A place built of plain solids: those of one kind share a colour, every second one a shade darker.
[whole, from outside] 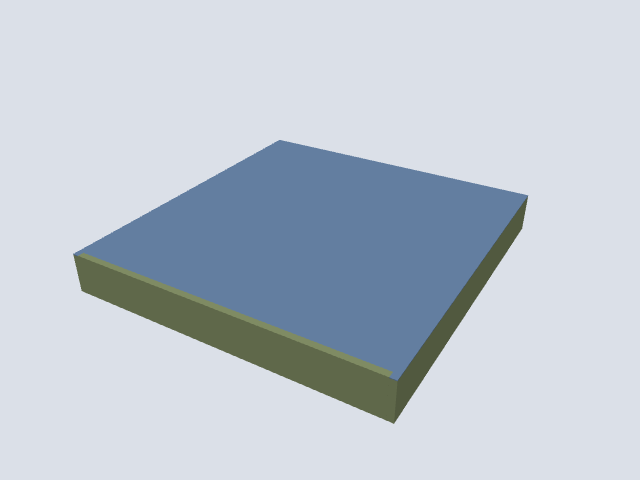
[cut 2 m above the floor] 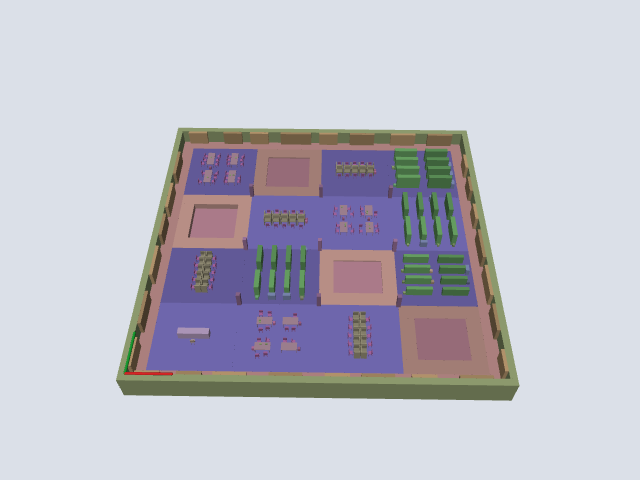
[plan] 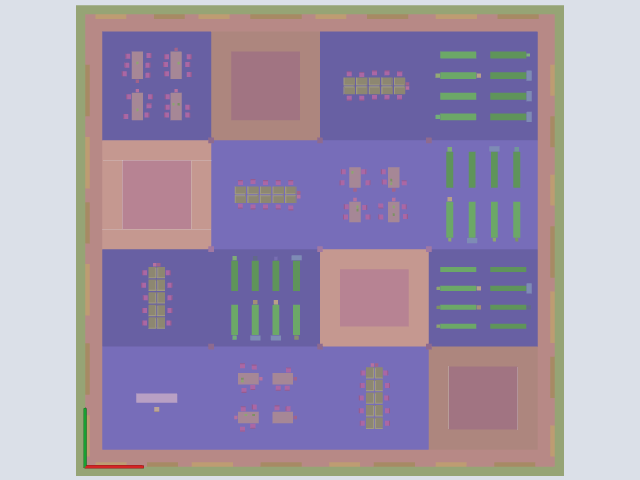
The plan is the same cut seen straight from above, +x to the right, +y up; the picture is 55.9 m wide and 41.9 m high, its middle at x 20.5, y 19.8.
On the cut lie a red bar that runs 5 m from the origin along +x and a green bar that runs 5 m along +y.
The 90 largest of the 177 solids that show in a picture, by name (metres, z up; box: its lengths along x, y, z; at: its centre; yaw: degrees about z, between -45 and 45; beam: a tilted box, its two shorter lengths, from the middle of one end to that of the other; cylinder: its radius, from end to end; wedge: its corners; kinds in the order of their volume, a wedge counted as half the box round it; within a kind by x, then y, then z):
{
 "floor_bay_1": {"box": [9.5, 9.0, 1.5], "at": [6.25, 6.0, -0.75]},
 "floor_bay_2": {"box": [9.5, 8.5, 1.5], "at": [6.25, 14.75, -0.75]},
 "floor_bay_3": {"box": [9.5, 9.5, 1.5], "at": [6.25, 33.25, -0.75]},
 "floor_bay_4": {"box": [9.5, 9.0, 1.5], "at": [15.75, 6.0, -0.75]},
 "floor_bay_5": {"box": [9.5, 8.5, 1.5], "at": [15.75, 14.75, -0.75]},
 "floor_bay_6": {"box": [9.5, 9.5, 1.5], "at": [15.75, 23.75, -0.75]},
 "floor_bay_7": {"box": [9.5, 9.0, 1.5], "at": [25.25, 6.0, -0.75]},
 "floor_bay_8": {"box": [9.5, 9.5, 1.5], "at": [25.25, 23.75, -0.75]},
 "floor_bay_9": {"box": [9.5, 9.5, 1.5], "at": [25.25, 33.25, -0.75]},
 "floor_bay_10": {"box": [9.5, 8.5, 1.5], "at": [34.75, 14.75, -0.75]},
 "floor_bay_11": {"box": [9.5, 9.5, 1.5], "at": [34.75, 23.75, -0.75]},
 "floor_bay_12": {"box": [9.5, 9.5, 1.5], "at": [34.75, 33.25, -0.75]},
 "wall_1": {"box": [0.8, 39.5, 5.2], "at": [-0.4, 19.75, 1.1]},
 "wall_2": {"box": [42.6, 0.8, 5.2], "at": [20.5, -0.4, 1.1]},
 "wall_3": {"box": [42.6, 0.8, 5.2], "at": [20.5, 39.9, 1.1]},
 "wall_4": {"box": [0.8, 39.5, 5.2], "at": [41.4, 19.75, 1.1]},
 "floor_aisle_1": {"box": [1.5, 36.5, 1.5], "at": [0.75, 19.75, -0.75]},
 "floor_aisle_2": {"box": [41.0, 1.5, 1.5], "at": [20.5, 0.75, -0.75]},
 "floor_aisle_3": {"box": [41.0, 1.5, 1.5], "at": [20.5, 38.75, -0.75]},
 "floor_aisle_4": {"box": [1.5, 36.5, 1.5], "at": [40.25, 19.75, -0.75]},
 "floor_rim_1": {"box": [1.75, 6.0, 1.5], "at": [2.37, 23.75, -0.75]},
 "floor_rim_2": {"box": [9.5, 1.75, 1.5], "at": [6.25, 19.87, -0.75]},
 "floor_rim_3": {"box": [9.5, 1.75, 1.5], "at": [6.25, 27.63, -0.75]},
 "floor_rim_4": {"box": [1.75, 6.0, 1.5], "at": [10.13, 23.75, -0.75]},
 "floor_rim_5": {"box": [1.75, 6.0, 1.5], "at": [11.87, 33.25, -0.75]},
 "floor_rim_6": {"box": [9.5, 1.75, 1.5], "at": [15.75, 29.37, -0.75]},
 "floor_rim_7": {"box": [9.5, 1.75, 1.5], "at": [15.75, 37.13, -0.75]},
 "floor_rim_8": {"box": [1.75, 6.0, 1.5], "at": [19.63, 33.25, -0.75]},
 "floor_rim_9": {"box": [1.75, 5.0, 1.5], "at": [21.37, 14.75, -0.75]},
 "floor_rim_10": {"box": [9.5, 1.75, 1.5], "at": [25.25, 11.37, -0.75]},
 "floor_rim_11": {"box": [9.5, 1.75, 1.5], "at": [25.25, 18.13, -0.75]},
 "floor_rim_12": {"box": [1.75, 5.0, 1.5], "at": [29.13, 14.75, -0.75]},
 "floor_rim_13": {"box": [1.75, 5.5, 1.5], "at": [30.87, 6.0, -0.75]},
 "floor_rim_14": {"box": [9.5, 1.75, 1.5], "at": [34.75, 2.37, -0.75]},
 "floor_rim_15": {"box": [9.5, 1.75, 1.5], "at": [34.75, 9.63, -0.75]},
 "floor_rim_16": {"box": [1.75, 5.5, 1.5], "at": [38.63, 6.0, -0.75]},
 "ceil_hall_1": {"box": [42.6, 41.1, 0.1], "at": [20.5, 19.75, 3.65]},
 "floor_well_1": {"box": [6.0, 6.0, 0.6], "at": [6.25, 23.75, -1.2]},
 "floor_well_2": {"box": [6.0, 6.0, 1.34], "at": [15.75, 33.25, -0.83]},
 "floor_well_3": {"box": [6.0, 5.0, 1.32], "at": [25.25, 14.75, -0.84]},
 "floor_well_4": {"box": [6.0, 5.5, 1.5], "at": [34.75, 6.0, -0.75]},
 "range_1": {"box": [0.6, 2.65, 2.1], "at": [13.05, 12.82, 1.05]},
 "range_2": {"box": [0.6, 2.65, 2.1], "at": [13.05, 16.68, 1.05]},
 "range_3": {"box": [0.6, 2.65, 2.1], "at": [14.85, 12.82, 1.05]},
 "range_4": {"box": [0.6, 2.65, 2.1], "at": [14.85, 16.68, 1.05]},
 "range_5": {"box": [0.6, 2.65, 2.1], "at": [16.65, 12.82, 1.05]},
 "range_6": {"box": [0.6, 2.65, 2.1], "at": [16.65, 16.68, 1.05]},
 "range_7": {"box": [0.6, 2.65, 2.1], "at": [18.45, 12.82, 1.05]},
 "range_8": {"box": [0.6, 2.65, 2.1], "at": [18.45, 16.68, 1.05]},
 "range_9": {"box": [0.6, 3.15, 2.1], "at": [31.82, 21.57, 1.05]},
 "range_10": {"box": [0.6, 3.15, 2.1], "at": [31.82, 25.93, 1.05]},
 "range_11": {"box": [3.15, 0.6, 2.1], "at": [32.58, 30.55, 1.05]},
 "range_12": {"box": [3.15, 0.6, 2.1], "at": [32.58, 32.35, 1.05]},
 "range_13": {"box": [3.15, 0.6, 2.1], "at": [32.58, 34.15, 1.05]},
 "range_14": {"box": [3.15, 0.6, 2.1], "at": [32.58, 35.95, 1.05]},
 "range_15": {"box": [0.6, 3.15, 2.1], "at": [33.77, 21.57, 1.05]},
 "range_16": {"box": [0.6, 3.15, 2.1], "at": [33.77, 25.93, 1.05]},
 "range_17": {"box": [0.6, 3.15, 2.1], "at": [35.73, 21.57, 1.05]},
 "range_18": {"box": [0.6, 3.15, 2.1], "at": [35.73, 25.93, 1.05]},
 "range_19": {"box": [3.15, 0.6, 2.1], "at": [36.92, 30.55, 1.05]},
 "range_20": {"box": [3.15, 0.6, 2.1], "at": [36.92, 32.35, 1.05]},
 "range_21": {"box": [3.15, 0.6, 2.1], "at": [36.92, 34.15, 1.05]},
 "range_22": {"box": [3.15, 0.6, 2.1], "at": [36.92, 35.95, 1.05]},
 "range_23": {"box": [0.6, 3.15, 2.1], "at": [37.67, 21.57, 1.05]},
 "range_24": {"box": [0.6, 3.15, 2.1], "at": [37.67, 25.93, 1.05]},
 "wallshelf_1": {"box": [0.4, 3.6, 2.1], "at": [0.2, 2.7, 1.05]},
 "wallshelf_2": {"box": [0.4, 4.5, 2.1], "at": [0.2, 8.55, 1.05]},
 "wallshelf_3": {"box": [0.4, 4.5, 2.1], "at": [0.2, 15.45, 1.05]},
 "wallshelf_4": {"box": [0.4, 3.6, 2.1], "at": [0.2, 21.3, 1.05]},
 "wallshelf_5": {"box": [0.4, 4.5, 2.1], "at": [0.2, 26.55, 1.05]},
 "wallshelf_6": {"box": [0.4, 4.5, 2.1], "at": [0.2, 32.85, 1.05]},
 "wallshelf_7": {"box": [2.7, 0.4, 2.1], "at": [2.25, 0.2, 1.05]},
 "wallshelf_8": {"box": [2.7, 0.4, 2.1], "at": [2.25, 39.3, 1.05]},
 "wallshelf_9": {"box": [2.7, 0.4, 2.1], "at": [6.75, 0.2, 1.05]},
 "wallshelf_10": {"box": [2.7, 0.4, 2.1], "at": [7.35, 39.3, 1.05]},
 "wallshelf_11": {"box": [3.6, 0.4, 2.1], "at": [11.1, 0.2, 1.05]},
 "wallshelf_12": {"box": [2.7, 0.4, 2.1], "at": [11.25, 39.3, 1.05]},
 "wallshelf_13": {"box": [4.5, 0.4, 2.1], "at": [16.65, 39.3, 1.05]},
 "wallshelf_14": {"box": [3.6, 0.4, 2.1], "at": [17.1, 0.2, 1.05]},
 "wallshelf_15": {"box": [2.7, 0.4, 2.1], "at": [22.65, 0.2, 1.05]},
 "wallshelf_16": {"box": [3.6, 0.4, 2.1], "at": [26.4, 39.3, 1.05]},
 "wallshelf_17": {"box": [3.6, 0.4, 2.1], "at": [27.0, 0.2, 1.05]},
 "wallshelf_18": {"box": [2.7, 0.4, 2.1], "at": [31.95, 0.2, 1.05]},
 "wallshelf_19": {"box": [3.6, 0.4, 2.1], "at": [32.4, 39.3, 1.05]},
 "wallshelf_20": {"box": [3.6, 0.4, 2.1], "at": [37.5, 0.2, 1.05]},
 "wallshelf_21": {"box": [3.6, 0.4, 2.1], "at": [37.8, 39.3, 1.05]},
 "wallshelf_22": {"box": [0.4, 3.6, 2.1], "at": [40.8, 7.8, 1.05]},
 "wallshelf_23": {"box": [0.4, 4.5, 2.1], "at": [40.8, 13.05, 1.05]},
 "wallshelf_24": {"box": [0.4, 4.5, 2.1], "at": [40.8, 18.75, 1.05]},
 "desk_counter_1": {"box": [3.6, 0.8, 1.05], "at": [6.25, 6.0, 0.53]}
}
